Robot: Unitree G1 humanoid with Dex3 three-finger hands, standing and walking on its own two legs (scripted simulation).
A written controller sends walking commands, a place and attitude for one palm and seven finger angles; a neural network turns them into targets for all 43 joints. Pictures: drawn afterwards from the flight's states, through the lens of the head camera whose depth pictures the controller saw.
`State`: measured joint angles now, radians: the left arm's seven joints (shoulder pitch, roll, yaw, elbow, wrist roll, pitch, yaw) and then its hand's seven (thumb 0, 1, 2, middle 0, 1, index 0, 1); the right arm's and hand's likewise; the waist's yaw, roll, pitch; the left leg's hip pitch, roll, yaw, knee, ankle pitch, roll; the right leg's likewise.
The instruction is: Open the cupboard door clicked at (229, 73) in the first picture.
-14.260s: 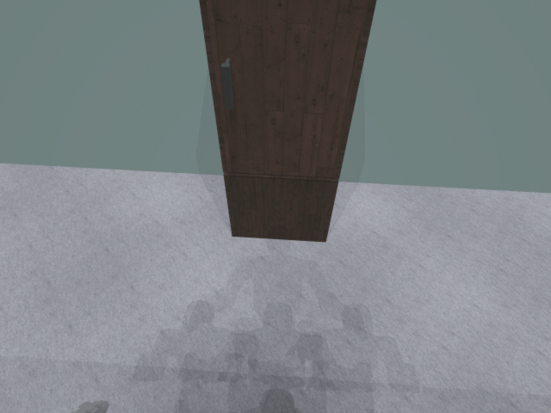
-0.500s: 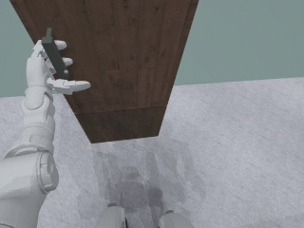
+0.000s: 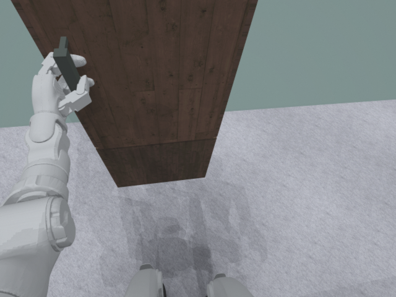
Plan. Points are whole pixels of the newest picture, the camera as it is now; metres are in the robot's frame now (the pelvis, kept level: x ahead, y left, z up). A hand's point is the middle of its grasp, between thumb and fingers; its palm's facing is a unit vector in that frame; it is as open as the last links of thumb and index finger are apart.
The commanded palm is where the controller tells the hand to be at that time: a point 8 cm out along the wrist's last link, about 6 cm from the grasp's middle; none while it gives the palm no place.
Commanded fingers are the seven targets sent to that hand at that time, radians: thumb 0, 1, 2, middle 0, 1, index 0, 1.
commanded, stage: pull the door open along its arc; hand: left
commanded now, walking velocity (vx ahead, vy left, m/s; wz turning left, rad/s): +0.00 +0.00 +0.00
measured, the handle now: (73, 72) +0.55 +0.22 +0.08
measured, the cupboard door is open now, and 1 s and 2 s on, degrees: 0 39 45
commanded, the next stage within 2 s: open thumb and fingers to let go in 1.12 s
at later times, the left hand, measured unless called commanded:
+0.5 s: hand (88, 116) +0.45 +0.18 +0.08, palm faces +0.06 -1.00 +0.01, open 6.1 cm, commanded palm +0.38 +0.22 +0.08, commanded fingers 0.00 0.90 0.90 -0.40 -1.35 -0.40 -1.35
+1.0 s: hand (152, 182) +0.31 +0.06 +0.09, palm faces +0.40 -0.92 -0.01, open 6.3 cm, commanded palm +0.23 +0.08 +0.08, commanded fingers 0.00 0.90 0.90 -0.40 -1.35 -0.40 -1.35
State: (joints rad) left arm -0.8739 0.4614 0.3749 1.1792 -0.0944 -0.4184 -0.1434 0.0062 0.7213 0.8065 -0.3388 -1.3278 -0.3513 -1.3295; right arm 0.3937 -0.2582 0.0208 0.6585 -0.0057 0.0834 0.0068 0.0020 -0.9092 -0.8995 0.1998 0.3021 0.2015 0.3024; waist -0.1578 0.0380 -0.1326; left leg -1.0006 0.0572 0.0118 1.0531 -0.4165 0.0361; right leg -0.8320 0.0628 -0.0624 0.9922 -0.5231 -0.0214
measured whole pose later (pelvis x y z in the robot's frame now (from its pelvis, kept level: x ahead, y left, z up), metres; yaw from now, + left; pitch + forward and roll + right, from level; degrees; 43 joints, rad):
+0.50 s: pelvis +0.01 +0.01 +0.01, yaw -1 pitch +18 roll -3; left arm -0.51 0.32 0.31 0.78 -0.18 -0.37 -0.14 0.00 0.72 0.75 -0.31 -1.33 -0.31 -1.32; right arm 0.40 -0.25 0.01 0.59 0.02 0.11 0.02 0.00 -0.91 -0.90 0.20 0.30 0.20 0.30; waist -0.11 0.04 -0.15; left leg -0.87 0.06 0.06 0.98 -0.41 0.04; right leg -0.72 0.06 -0.02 0.92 -0.51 -0.01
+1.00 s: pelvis +0.01 -0.02 +0.02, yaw +3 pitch +10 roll -1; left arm 0.06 -0.10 -0.22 0.13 0.09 -0.16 0.58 0.02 0.68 0.75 -0.28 -1.30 -0.31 -1.31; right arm 0.18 -0.16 0.02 0.52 -0.05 0.06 0.05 0.01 -0.91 -0.90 0.20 0.30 0.20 0.30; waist -0.01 0.04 -0.16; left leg -0.71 0.02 0.00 0.95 -0.41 0.01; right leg -0.56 0.03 -0.07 0.93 -0.55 -0.05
